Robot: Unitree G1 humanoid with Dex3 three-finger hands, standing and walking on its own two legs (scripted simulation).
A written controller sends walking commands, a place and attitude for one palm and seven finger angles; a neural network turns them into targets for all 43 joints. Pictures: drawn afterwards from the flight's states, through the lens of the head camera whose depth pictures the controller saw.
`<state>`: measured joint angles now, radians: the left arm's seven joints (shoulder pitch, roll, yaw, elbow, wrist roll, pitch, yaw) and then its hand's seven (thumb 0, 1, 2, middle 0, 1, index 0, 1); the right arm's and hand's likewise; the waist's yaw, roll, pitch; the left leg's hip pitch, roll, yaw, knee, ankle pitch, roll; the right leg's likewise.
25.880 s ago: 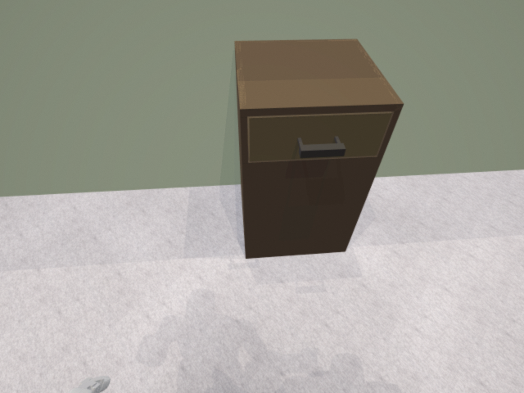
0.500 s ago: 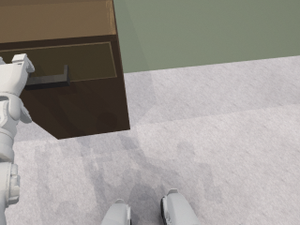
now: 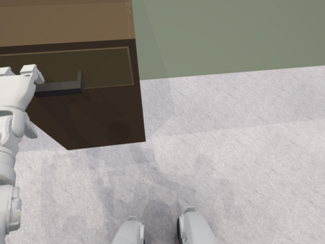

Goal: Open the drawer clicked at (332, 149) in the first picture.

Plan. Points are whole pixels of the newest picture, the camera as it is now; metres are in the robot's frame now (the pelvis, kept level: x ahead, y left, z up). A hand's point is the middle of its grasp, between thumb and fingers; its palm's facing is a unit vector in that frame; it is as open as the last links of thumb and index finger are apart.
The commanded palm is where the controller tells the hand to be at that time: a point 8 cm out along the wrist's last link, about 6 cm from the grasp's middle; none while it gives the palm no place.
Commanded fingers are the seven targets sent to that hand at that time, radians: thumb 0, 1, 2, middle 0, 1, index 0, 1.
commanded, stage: re-aim the fingers above the handle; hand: left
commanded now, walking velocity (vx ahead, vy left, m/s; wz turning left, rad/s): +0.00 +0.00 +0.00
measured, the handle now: (59, 82) +0.55 +0.29 -0.03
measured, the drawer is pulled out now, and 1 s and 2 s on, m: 0.00 0.00 0.00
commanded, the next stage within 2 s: lower the fingers behind the handle in 0.48 s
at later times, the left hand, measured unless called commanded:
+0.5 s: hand (26, 98) +0.46 +0.34 +0.01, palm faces -0.03 +0.01 -1.00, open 13.8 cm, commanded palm +0.44 +0.33 +0.07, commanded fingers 0.00 -0.50 0.30 -0.30 -1.20 -0.30 -1.20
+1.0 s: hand (32, 108) +0.45 +0.34 -0.01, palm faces -0.02 +0.01 -1.00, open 13.9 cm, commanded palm +0.44 +0.33 +0.04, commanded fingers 0.00 -0.50 0.30 -0.30 -1.20 -0.30 -1.20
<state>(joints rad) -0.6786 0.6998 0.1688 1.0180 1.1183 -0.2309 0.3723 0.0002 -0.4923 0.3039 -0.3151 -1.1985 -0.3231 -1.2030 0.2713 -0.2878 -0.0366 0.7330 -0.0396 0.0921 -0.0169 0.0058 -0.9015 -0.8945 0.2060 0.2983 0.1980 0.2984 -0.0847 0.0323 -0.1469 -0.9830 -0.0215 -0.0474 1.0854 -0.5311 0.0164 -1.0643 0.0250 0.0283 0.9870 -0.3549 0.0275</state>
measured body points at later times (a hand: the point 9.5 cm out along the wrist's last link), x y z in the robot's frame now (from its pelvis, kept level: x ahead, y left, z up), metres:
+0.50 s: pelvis +0.01 +0.00 +0.00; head +0.15 +0.01 +0.43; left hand +0.46 +0.33 +0.07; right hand +0.03 -0.29 -0.13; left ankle -0.02 +0.11 -0.66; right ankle +0.05 -0.14 -0.66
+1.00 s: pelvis +0.00 +0.00 -0.02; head +0.15 +0.01 +0.41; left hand +0.45 +0.33 +0.04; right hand +0.05 -0.28 -0.14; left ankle -0.02 +0.11 -0.66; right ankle +0.05 -0.14 -0.66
